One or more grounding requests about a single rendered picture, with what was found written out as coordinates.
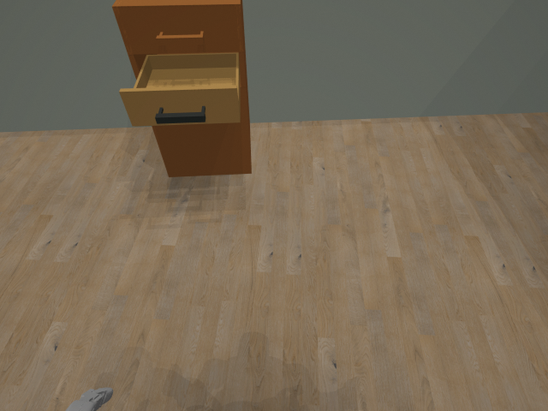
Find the handle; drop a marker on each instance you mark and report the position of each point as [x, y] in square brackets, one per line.
[180, 117]
[197, 39]

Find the drawer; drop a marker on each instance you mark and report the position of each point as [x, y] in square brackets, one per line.
[184, 83]

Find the robot left hand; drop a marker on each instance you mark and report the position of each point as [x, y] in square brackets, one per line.
[91, 400]

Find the cabinet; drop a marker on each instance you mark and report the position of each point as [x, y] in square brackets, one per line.
[192, 149]

